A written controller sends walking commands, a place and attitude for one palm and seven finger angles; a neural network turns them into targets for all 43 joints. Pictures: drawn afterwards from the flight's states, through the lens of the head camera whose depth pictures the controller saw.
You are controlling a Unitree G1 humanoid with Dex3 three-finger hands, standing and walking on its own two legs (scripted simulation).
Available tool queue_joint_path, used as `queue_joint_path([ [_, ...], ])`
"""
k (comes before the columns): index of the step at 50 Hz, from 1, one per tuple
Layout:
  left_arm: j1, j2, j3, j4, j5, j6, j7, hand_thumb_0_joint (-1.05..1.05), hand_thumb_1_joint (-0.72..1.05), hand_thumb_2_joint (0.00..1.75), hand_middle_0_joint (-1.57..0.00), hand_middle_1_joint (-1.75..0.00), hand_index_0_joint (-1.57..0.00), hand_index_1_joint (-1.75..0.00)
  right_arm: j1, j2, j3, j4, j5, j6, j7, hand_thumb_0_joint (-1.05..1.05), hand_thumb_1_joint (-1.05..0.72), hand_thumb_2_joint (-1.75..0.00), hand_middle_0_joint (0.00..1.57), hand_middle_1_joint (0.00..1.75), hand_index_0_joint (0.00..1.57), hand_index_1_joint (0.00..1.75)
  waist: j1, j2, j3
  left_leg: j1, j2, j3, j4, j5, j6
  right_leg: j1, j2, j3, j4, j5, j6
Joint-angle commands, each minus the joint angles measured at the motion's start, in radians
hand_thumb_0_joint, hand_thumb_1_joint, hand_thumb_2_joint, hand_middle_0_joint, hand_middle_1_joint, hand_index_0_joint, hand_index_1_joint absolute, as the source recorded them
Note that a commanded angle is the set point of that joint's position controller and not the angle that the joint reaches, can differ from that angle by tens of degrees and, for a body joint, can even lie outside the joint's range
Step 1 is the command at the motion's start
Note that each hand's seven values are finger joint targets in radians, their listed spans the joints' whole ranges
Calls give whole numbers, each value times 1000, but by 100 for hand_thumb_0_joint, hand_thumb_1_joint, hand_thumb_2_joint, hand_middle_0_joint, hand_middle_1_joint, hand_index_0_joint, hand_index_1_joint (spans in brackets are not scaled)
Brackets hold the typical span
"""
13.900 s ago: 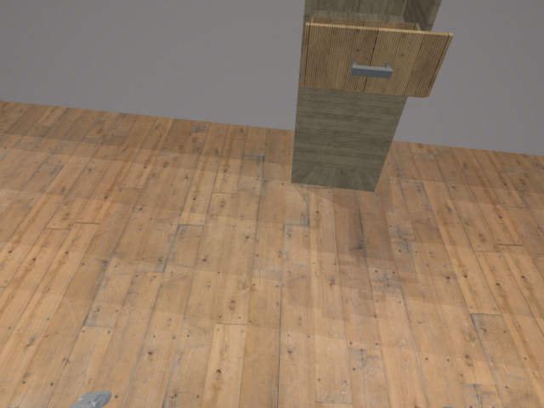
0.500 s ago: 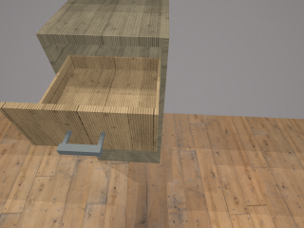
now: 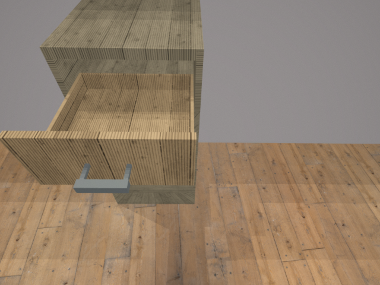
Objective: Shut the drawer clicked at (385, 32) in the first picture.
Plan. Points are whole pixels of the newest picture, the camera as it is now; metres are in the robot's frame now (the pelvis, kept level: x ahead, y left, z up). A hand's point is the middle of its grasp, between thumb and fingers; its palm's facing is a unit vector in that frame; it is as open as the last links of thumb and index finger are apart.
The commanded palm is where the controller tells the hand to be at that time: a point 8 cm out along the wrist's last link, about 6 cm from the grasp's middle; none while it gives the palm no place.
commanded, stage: come to a stop and stand still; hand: left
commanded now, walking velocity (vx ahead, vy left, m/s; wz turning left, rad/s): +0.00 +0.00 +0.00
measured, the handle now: (105, 177) +0.33 +0.20 +0.04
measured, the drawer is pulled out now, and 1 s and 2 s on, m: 0.30 0.30 0.29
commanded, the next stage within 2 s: look again from close up in 0.74 s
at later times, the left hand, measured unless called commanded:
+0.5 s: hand out of the picture -0.01 +0.18 -0.18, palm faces +0.03 -0.99 -0.14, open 7.4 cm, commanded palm none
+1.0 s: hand out of the picture +0.01 +0.19 -0.18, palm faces +0.01 -0.99 -0.14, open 7.4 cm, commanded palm none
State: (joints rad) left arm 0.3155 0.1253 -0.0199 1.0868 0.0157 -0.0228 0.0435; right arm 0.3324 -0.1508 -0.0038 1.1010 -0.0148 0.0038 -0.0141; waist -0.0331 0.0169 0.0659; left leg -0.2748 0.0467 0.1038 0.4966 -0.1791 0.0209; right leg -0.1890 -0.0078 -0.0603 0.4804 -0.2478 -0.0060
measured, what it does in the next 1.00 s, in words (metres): stands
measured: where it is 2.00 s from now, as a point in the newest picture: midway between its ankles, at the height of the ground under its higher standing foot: outside the picture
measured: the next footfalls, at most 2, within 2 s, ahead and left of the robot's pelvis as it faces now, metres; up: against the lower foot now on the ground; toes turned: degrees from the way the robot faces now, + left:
none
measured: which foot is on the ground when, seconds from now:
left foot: down 0.00-1.00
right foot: down 0.00-1.00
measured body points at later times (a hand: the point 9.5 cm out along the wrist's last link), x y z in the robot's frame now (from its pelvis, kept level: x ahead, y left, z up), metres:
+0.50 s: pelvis +0.01 +0.03 +0.00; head +0.02 +0.04 +0.45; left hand -0.01 +0.24 -0.16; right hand +0.03 -0.20 -0.15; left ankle +0.06 +0.11 -0.74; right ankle +0.01 -0.12 -0.74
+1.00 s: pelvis +0.03 +0.03 +0.00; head +0.04 +0.05 +0.45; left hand +0.01 +0.24 -0.16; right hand +0.03 -0.20 -0.15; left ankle +0.06 +0.11 -0.74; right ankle +0.01 -0.12 -0.74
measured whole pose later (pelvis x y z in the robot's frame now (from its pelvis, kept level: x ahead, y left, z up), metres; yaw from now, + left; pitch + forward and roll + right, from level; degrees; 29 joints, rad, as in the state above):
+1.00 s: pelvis +0.03 +0.03 +0.00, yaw +0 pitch -1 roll +0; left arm 0.33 0.15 -0.01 1.09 0.02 -0.02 0.04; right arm 0.27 -0.14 0.01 1.12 -0.01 -0.01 -0.01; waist 0.00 -0.04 0.03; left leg -0.22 -0.01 0.13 0.42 -0.19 0.06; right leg -0.14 -0.06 -0.04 0.42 -0.26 0.04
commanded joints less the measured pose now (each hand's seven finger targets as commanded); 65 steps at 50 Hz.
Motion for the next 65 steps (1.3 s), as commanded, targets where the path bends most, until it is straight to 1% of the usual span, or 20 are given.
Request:
queue_joint_path([
  [1,20,125,29,-68,-2,-1,11,0,90,90,-20,-30,-20,-30,35,-90,-18,-73,-4,-16,-1,0,-90,-90,20,30,20,30,10,-32,13,-22,60,-128,-93,-149,3,-98,-102,103,-103,-150,-51],
  [4,40,118,33,-75,3,9,7,0,90,90,-20,-30,-20,-30,38,-97,-23,-82,-6,-6,2,0,-90,-90,20,30,20,30,17,-21,83,-99,54,-157,-144,-272,10,-141,-82,97,-91,-233,-45],
  [5,41,123,39,-83,5,14,8,0,90,90,-20,-30,-20,-30,37,-96,-26,-82,-10,-4,2,0,-90,-90,20,30,20,30,20,-14,75,-101,54,-167,-156,-261,11,-133,-80,80,-73,-213,-45],
  [6,52,110,35,-83,4,13,7,0,90,90,-20,-30,-20,-30,41,-96,-26,-88,-8,-6,1,0,-90,-90,20,30,20,30,24,-5,82,-120,64,-184,-179,-309,17,-127,-71,80,-63,-214,-39],
  [8,71,99,35,-84,5,13,5,0,90,90,-20,-30,-20,-30,31,-101,-26,-90,-7,-9,1,0,-90,-90,20,30,20,30,34,2,66,-126,72,-202,-207,-330,24,-103,-66,66,-49,-169,-34],
  [9,74,100,34,-86,5,13,4,0,90,90,-20,-30,-20,-30,29,-102,-27,-93,-6,-8,2,0,-90,-90,20,30,20,30,36,-17,61,-129,73,-204,-210,-337,25,-96,-65,67,-52,-165,-33],
  [11,77,93,33,-89,6,12,3,0,90,90,-20,-30,-20,-30,22,-104,-29,-93,-6,-13,1,0,-90,-90,20,30,20,30,37,11,37,-104,81,-209,-226,-318,28,-83,-64,55,-38,-116,-30],
  [15,85,95,32,-89,6,8,0,0,90,90,-20,-30,-20,-30,11,-102,-29,-87,-1,-16,3,0,-90,-90,20,30,20,30,38,-19,16,-63,78,-202,-231,-287,29,-77,-73,59,-64,-87,-26],
  [17,84,95,29,-85,5,3,0,0,90,90,-20,-30,-20,-30,7,-106,-26,-84,-2,-20,3,0,-90,-90,20,30,20,30,33,-28,1,-31,70,-188,-207,-232,25,-82,-84,75,-75,-56,-26],
  [19,85,96,28,-80,4,-1,0,0,90,90,-20,-30,-20,-30,7,-104,-26,-79,0,-24,4,0,-90,-90,20,30,20,30,27,-17,-17,8,68,-177,-197,-183,23,-83,-91,80,-86,-28,-24],
  [26,102,98,22,-51,5,-5,-1,0,90,90,-20,-30,-20,-30,-17,-108,-19,-60,6,-30,1,0,-90,-90,20,30,20,30,29,0,-17,51,64,-151,-182,-96,19,-66,-99,86,-109,38,-16],
  [29,107,100,19,-36,3,-8,0,0,90,90,-20,-30,-20,-30,-21,-102,-16,-49,8,-32,0,0,-90,-90,20,30,20,30,26,-10,-28,78,60,-134,-164,-33,17,-56,-107,90,-117,73,-14],
  [35,113,98,17,-22,4,-6,1,0,90,90,-20,-30,-20,-30,-30,-99,-14,-31,11,-30,-2,0,-90,-90,20,30,20,30,31,-30,6,73,61,-133,-177,-38,17,-53,-106,86,-133,61,-9],
  [39,110,94,16,-13,3,-3,1,0,90,90,-20,-30,-20,-30,-36,-101,-13,-22,9,-27,-1,0,-90,-90,20,30,20,30,32,-11,19,65,62,-138,-191,-71,14,-53,-106,85,-134,46,-7],
  [40,113,95,18,-16,4,-3,1,0,90,90,-20,-30,-20,-30,-34,-98,-13,-21,10,-28,-2,0,-90,-90,20,30,20,30,35,-27,26,59,64,-139,-198,-75,17,-48,-103,82,-136,47,-7],
  [47,109,94,18,-13,2,-3,2,0,90,90,-20,-30,-20,-30,-28,-101,-13,-10,8,-31,-2,0,-90,-90,20,30,20,30,36,-20,-16,89,66,-136,-190,-22,18,-26,-108,80,-127,77,-5],
  [51,104,92,18,-11,1,-2,3,0,90,90,-20,-30,-20,-30,-17,-97,-11,-3,9,-33,-4,0,-90,-90,20,30,20,30,37,-31,-8,92,67,-133,-187,23,19,-19,-108,81,-128,94,-4],
  [59,111,89,19,-5,0,-2,5,0,90,90,-20,-30,-20,-30,-2,-86,-9,11,9,-33,-5,0,-90,-90,20,30,20,30,37,-28,1,104,68,-127,-194,25,20,-21,-110,79,-133,92,-2],
  [62,110,87,18,-4,0,0,5,0,90,90,-20,-30,-20,-30,0,-86,-9,13,9,-31,-5,0,-90,-90,20,30,20,30,36,-20,21,93,68,-128,-204,-6,18,-31,-108,80,-136,72,-2],
  [65,114,86,19,-4,1,1,5,0,90,90,-20,-30,-20,-30,10,-81,-10,14,10,-32,-6,0,-90,-90,20,30,20,30,36,-16,18,99,70,-130,-214,-9,20,-27,-104,78,-136,70,-1],
])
